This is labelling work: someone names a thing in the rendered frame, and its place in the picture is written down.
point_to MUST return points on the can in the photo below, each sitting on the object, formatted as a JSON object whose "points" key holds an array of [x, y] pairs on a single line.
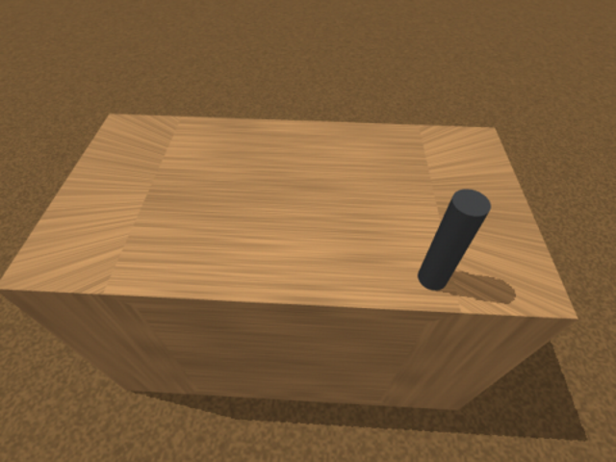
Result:
{"points": [[462, 219]]}

